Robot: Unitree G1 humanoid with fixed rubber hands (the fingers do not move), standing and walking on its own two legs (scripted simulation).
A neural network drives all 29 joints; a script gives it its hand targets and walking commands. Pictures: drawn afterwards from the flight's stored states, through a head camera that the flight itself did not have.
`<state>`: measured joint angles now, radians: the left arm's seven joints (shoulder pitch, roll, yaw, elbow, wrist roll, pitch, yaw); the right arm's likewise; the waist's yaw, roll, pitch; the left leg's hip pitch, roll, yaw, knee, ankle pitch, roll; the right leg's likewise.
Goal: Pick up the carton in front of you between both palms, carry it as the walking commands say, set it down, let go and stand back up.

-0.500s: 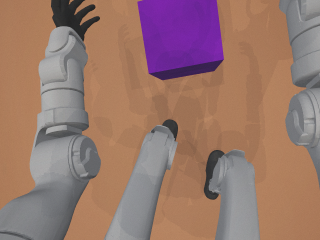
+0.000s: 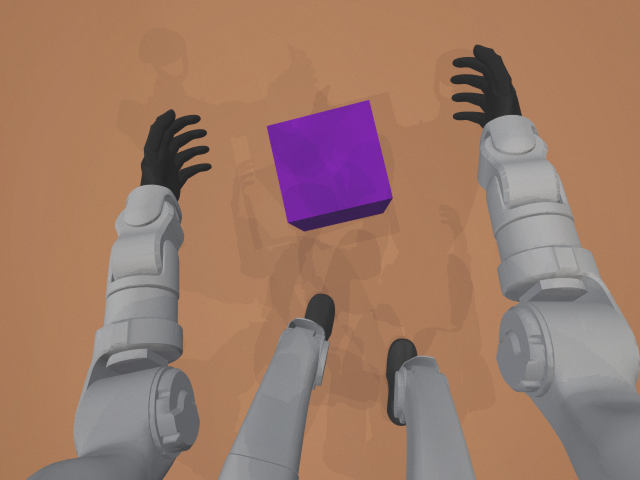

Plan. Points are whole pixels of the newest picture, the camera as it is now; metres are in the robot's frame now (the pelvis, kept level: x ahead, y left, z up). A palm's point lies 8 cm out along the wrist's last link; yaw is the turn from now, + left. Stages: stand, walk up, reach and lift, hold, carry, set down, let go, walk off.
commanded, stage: let go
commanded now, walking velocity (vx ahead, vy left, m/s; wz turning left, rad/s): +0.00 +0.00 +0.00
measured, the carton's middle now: (332, 174) +0.52 +0.14 -0.54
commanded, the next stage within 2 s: stand in 1.30 s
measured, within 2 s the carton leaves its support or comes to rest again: neither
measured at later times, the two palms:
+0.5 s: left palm (85, 334) +0.23 +0.27 +0.01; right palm (586, 274) +0.37 -0.13 -0.01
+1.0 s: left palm (131, 345) +0.24 +0.21 +0.04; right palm out of the picture +0.26 -0.25 +0.04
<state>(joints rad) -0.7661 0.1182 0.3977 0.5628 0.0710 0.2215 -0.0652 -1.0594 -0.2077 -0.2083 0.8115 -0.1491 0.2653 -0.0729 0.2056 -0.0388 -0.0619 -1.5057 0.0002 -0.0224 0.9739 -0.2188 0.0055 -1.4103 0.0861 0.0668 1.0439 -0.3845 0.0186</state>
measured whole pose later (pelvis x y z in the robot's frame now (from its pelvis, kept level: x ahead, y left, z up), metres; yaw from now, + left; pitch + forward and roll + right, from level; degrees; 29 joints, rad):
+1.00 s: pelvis +0.09 -0.03 +0.11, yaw +4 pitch +0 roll +1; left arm 0.23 0.22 0.04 0.42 0.02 0.12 -0.05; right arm 0.24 -0.21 -0.02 0.47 0.02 0.05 0.03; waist 0.00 -0.04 0.03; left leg -0.21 -0.02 -0.06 0.41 -0.20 -0.03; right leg -0.09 0.05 0.05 0.43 -0.34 -0.05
